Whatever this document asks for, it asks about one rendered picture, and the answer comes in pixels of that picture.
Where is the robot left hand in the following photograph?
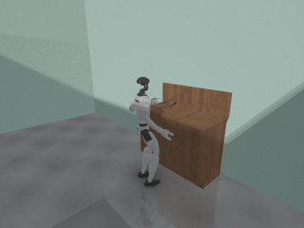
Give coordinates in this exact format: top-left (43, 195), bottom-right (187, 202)
top-left (150, 97), bottom-right (159, 105)

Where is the right robot forearm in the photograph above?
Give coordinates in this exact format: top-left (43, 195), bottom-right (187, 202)
top-left (144, 116), bottom-right (163, 134)

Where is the robot right hand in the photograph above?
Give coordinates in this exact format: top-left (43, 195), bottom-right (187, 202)
top-left (161, 129), bottom-right (174, 141)

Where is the robot head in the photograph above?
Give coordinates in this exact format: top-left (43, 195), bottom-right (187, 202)
top-left (136, 77), bottom-right (150, 97)

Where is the right robot upper arm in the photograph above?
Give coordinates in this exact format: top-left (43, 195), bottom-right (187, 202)
top-left (142, 96), bottom-right (151, 122)

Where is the left robot upper arm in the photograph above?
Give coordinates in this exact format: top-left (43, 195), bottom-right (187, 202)
top-left (129, 92), bottom-right (138, 112)

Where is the robot right foot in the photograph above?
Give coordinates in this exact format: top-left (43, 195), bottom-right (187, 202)
top-left (144, 179), bottom-right (161, 186)

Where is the counter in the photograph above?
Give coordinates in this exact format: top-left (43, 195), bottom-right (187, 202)
top-left (141, 83), bottom-right (233, 189)

